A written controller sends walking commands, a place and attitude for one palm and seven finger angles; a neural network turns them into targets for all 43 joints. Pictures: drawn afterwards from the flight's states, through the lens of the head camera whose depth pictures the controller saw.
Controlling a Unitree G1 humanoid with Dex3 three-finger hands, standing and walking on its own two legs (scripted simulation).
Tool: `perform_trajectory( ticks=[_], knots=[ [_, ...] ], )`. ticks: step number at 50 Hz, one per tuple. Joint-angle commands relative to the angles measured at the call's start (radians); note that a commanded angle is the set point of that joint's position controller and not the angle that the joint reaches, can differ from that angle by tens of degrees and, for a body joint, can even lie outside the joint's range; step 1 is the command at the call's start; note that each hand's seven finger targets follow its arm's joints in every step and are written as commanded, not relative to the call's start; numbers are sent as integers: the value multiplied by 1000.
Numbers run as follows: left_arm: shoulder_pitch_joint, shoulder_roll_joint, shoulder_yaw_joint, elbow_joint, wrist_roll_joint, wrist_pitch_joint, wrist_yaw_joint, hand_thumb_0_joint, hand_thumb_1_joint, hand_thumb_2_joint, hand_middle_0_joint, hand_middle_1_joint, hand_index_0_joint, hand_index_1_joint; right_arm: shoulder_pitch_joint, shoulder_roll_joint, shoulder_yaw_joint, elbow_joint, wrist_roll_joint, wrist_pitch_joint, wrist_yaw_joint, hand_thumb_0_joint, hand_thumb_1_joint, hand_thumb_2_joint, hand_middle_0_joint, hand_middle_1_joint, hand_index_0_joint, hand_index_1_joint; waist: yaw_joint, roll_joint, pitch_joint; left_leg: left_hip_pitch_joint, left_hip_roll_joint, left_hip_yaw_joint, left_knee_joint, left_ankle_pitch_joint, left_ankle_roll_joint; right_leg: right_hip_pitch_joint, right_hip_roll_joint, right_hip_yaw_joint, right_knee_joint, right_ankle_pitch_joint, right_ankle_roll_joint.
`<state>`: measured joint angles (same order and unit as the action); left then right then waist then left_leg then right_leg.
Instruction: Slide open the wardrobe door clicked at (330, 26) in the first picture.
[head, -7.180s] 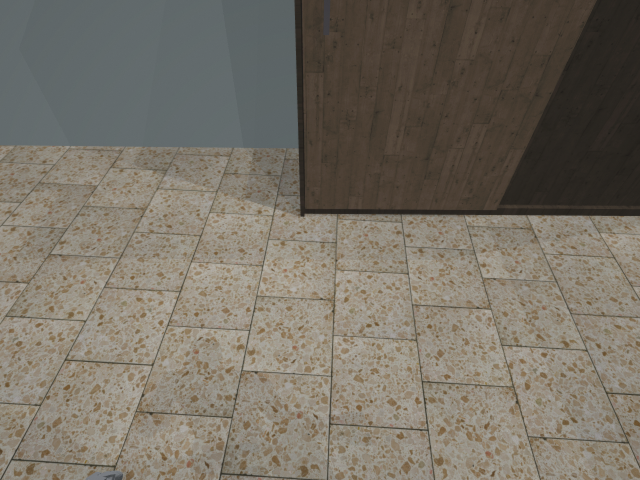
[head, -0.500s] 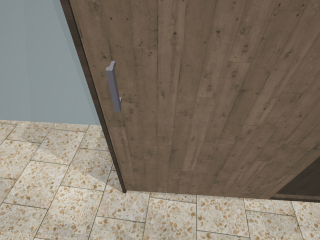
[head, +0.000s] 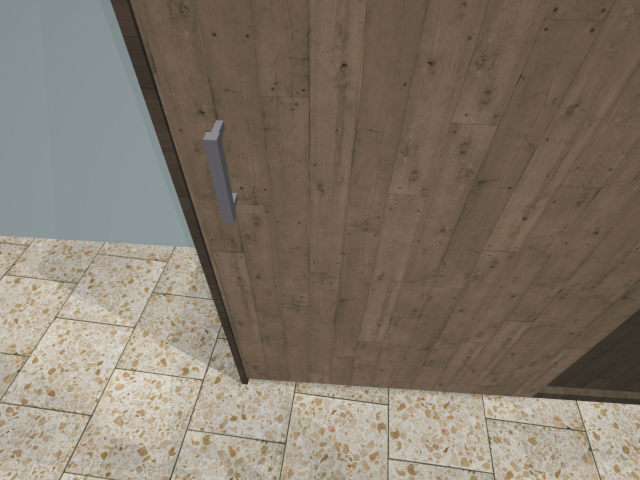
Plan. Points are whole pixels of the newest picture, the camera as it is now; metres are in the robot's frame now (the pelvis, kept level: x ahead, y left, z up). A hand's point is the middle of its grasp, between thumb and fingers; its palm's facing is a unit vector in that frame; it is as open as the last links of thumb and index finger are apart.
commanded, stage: look again from close up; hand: left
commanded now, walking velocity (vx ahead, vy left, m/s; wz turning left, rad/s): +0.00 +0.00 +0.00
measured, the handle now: (224, 174) +0.49 +0.18 +0.11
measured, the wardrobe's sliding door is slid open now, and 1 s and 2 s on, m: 0.00 0.00 0.00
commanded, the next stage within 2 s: raise the hand with hooked fingers in 0.08 s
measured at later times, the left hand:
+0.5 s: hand (205, 409) +0.20 +0.15 +0.00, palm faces -0.02 -1.00 -0.01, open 8.0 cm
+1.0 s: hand (155, 390) +0.21 +0.21 +0.03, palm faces +0.04 -1.00 -0.07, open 11.0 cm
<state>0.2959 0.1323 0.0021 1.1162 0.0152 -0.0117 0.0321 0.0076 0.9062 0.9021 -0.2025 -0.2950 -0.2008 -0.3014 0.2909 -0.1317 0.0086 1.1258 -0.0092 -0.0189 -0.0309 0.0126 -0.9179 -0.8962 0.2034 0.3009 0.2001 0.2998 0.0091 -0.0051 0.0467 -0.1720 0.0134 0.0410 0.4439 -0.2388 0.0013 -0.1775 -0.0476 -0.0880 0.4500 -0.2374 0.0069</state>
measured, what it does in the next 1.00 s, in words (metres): stands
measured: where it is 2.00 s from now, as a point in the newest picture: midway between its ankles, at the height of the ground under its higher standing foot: outside the picture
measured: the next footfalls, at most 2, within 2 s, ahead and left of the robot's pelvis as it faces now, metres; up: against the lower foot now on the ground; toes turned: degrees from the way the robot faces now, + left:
none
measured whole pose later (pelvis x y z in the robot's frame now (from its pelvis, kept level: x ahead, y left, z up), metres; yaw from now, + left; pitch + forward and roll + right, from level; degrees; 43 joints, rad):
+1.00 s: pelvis +0.00 -0.01 -0.04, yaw +0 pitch +8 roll -1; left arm 0.41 0.27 0.26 -0.06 -0.31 -0.25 -0.30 0.01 0.14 0.58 -0.26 -0.78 -0.26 -0.79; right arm 0.27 -0.18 0.03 0.59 0.04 -0.23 -0.07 0.02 -0.90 -0.90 0.21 0.30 0.21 0.30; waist 0.00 0.04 -0.09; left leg -0.58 0.05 0.00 0.89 -0.44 -0.01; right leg -0.56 -0.03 -0.11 0.85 -0.42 -0.01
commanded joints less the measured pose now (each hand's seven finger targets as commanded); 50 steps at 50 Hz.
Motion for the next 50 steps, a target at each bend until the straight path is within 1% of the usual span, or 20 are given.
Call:
perform_trajectory(
  ticks=[1,8,9,10,11,12,13,14,15,16,19,20,22,26,30,31,35,37,43,50],
  knots=[
    [74,90,15,-28,-1,-14,4,0,900,900,-200,-300,-200,-300,71,-79,-11,-27,-4,-11,0,0,-900,-900,200,300,200,300,3,2,31,-63,78,-68,-99,110,23,15,-71,85,-86,75,-38],
    [78,89,15,-29,-3,-14,3,0,900,900,-200,-300,-200,-300,67,-75,-11,-25,-4,-10,0,0,-900,-900,200,300,200,300,4,2,40,-63,74,-64,-95,99,18,1,-74,90,-94,56,-40],
    [146,130,10,8,7,-31,40,0,900,900,-200,-300,-200,-300,-58,-122,-22,-91,8,-17,11,0,-900,-900,200,300,200,300,45,-62,40,-106,82,-34,109,76,-12,-24,-130,159,-90,419,-26],
    [-629,309,69,-1589,-224,-257,27,0,877,890,-202,-315,-202,-315,-34,-308,-31,-449,48,-166,-37,0,-900,-900,200,300,200,300,-108,190,-468,159,-13,-22,-25,151,25,76,-24,73,4,251,-32],
    [-492,396,168,-1522,-166,-240,96,0,853,880,-203,-330,-203,-330,-146,-200,9,-393,56,-242,-76,0,-900,-900,200,300,200,300,-36,249,-365,144,11,13,-22,109,16,21,13,70,47,111,-33],
    [28,85,2,-1217,-143,-105,105,0,830,870,-205,-345,-205,-345,-96,-166,-13,-421,53,-292,-63,0,-900,-900,200,300,200,300,-23,193,-256,14,17,-23,-54,58,12,-40,26,-14,79,11,-41],
    [87,-34,-65,-1136,-183,-51,100,0,807,860,-207,-360,-207,-360,-96,-182,-16,-384,80,-308,-63,0,-900,-900,200,300,200,300,-39,75,-123,-75,8,-46,-37,-30,5,-108,29,-24,53,-22,-24],
    [3,-17,-77,-1253,-203,-102,81,0,783,850,-208,-375,-208,-375,-111,-216,-28,-446,80,-329,-67,0,-900,-900,200,300,200,300,-59,26,-23,-120,1,-66,-6,-97,12,-169,26,-21,45,-87,-10],
    [11,44,-17,-1231,-192,-158,69,0,760,840,-210,-390,-210,-390,-104,-239,-47,-457,61,-346,-66,0,-900,-900,200,300,200,300,-70,-38,-31,-161,-12,-64,44,-127,13,-229,28,-15,48,-162,-8],
    [58,37,1,-1164,-185,-212,47,0,737,830,-212,-405,-212,-405,-104,-237,-55,-487,45,-353,-58,0,-900,-900,200,300,200,300,-63,-97,-3,-215,-26,-58,99,-129,9,-281,26,-14,63,-209,-9],
    [332,-27,46,-954,-228,-422,-117,0,667,800,-217,-450,-217,-450,-136,-225,-89,-563,21,-352,-11,0,-900,-900,200,300,200,300,24,-280,-28,-416,-29,-34,243,-146,-15,-400,33,-3,185,-307,-14],
    [377,5,91,-946,-250,-497,-185,0,643,790,-218,-465,-218,-465,-153,-229,-100,-590,18,-343,8,0,-900,-900,200,300,200,300,38,-272,-57,-465,-34,-26,293,-136,-20,-395,29,19,221,-285,-19],
    [412,106,190,-954,-262,-593,-318,0,597,770,-222,-495,-222,-495,-174,-243,-116,-664,25,-315,42,0,-900,-900,200,300,200,300,56,-103,-124,-475,-49,-2,362,-66,-22,-346,15,40,299,-140,-44],
    [293,189,275,-1173,-299,-497,-321,0,503,730,-228,-555,-228,-555,-196,-229,-109,-775,41,-254,17,0,-900,-900,200,300,200,300,77,-6,-223,-502,-50,17,383,-74,3,-341,21,73,339,-131,-29],
    [119,184,231,-1516,-262,-527,-217,0,410,690,-235,-615,-235,-615,-123,-201,-93,-790,30,-242,-5,0,-900,-900,200,300,200,300,9,139,-330,-394,-19,-21,420,24,19,-385,42,51,389,11,-31],
    [53,185,202,-1564,-254,-548,-210,0,387,680,-237,-630,-237,-630,-98,-206,-86,-775,22,-241,-9,0,-900,-900,200,300,200,300,-29,92,-323,-398,-11,-39,438,29,23,-408,50,46,400,25,-27],
    [30,178,150,-1495,-257,-562,-276,0,293,640,-243,-690,-243,-690,-93,-222,-70,-730,33,-261,-24,0,-900,-900,200,300,200,300,-75,104,-276,-410,-2,-60,459,-26,24,-468,54,47,372,-36,-24],
    [30,210,168,-1433,-272,-500,-329,0,247,620,-247,-720,-247,-720,-100,-231,-62,-723,45,-267,-36,0,-900,-900,200,300,200,300,-69,96,-261,-419,-4,-65,444,-47,24,-438,51,60,340,-58,-24],
    [127,274,338,-1372,-344,-299,-355,0,107,560,-257,-810,-257,-810,-149,-209,-52,-730,58,-262,-56,0,-900,-900,200,300,200,300,19,23,-357,-370,-12,-59,354,47,20,-246,33,49,283,35,-11],
    [81,273,350,-1383,-357,-327,-322,0,-57,490,-268,-915,-268,-915,-129,-215,-46,-705,54,-291,-50,0,-900,-900,200,300,200,300,12,17,-283,-321,-10,-58,286,59,14,-245,40,24,249,43,-10]
  ],
)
